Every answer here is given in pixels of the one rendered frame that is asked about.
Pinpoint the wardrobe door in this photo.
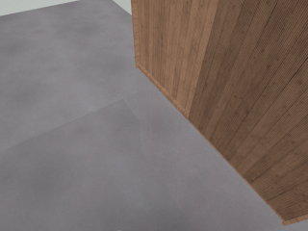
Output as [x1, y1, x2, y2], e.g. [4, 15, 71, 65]
[137, 0, 219, 113]
[188, 0, 308, 221]

